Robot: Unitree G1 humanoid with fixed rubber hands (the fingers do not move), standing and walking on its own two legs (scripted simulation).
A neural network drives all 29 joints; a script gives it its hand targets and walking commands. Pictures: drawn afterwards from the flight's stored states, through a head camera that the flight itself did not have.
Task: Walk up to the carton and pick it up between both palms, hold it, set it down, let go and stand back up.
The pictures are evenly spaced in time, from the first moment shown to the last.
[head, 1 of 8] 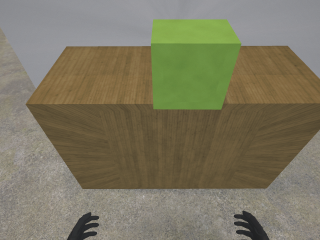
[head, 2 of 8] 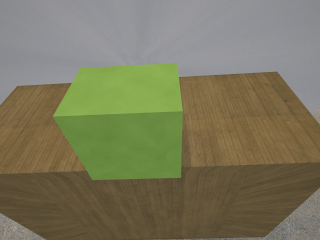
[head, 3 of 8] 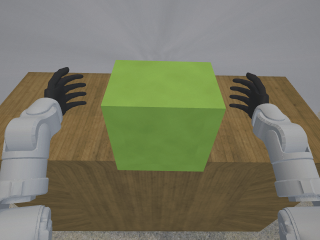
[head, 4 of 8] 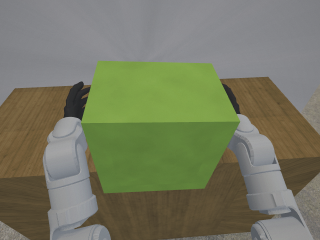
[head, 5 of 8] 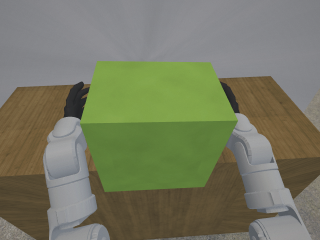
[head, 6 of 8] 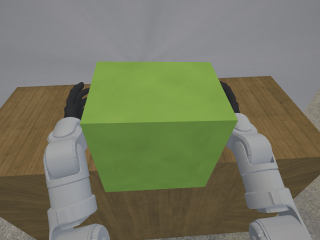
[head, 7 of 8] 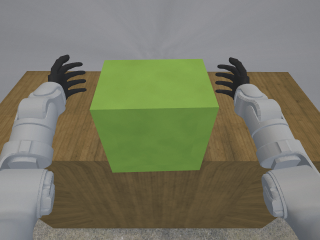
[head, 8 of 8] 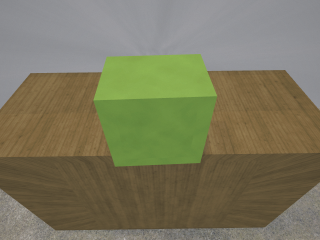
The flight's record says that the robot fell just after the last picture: no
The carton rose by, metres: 0.09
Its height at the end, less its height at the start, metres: +0.00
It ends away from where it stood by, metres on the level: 0.01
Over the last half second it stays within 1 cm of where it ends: yes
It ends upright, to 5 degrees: yes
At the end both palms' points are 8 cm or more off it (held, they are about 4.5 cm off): yes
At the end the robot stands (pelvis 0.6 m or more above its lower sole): yes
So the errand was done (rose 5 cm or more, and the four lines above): yes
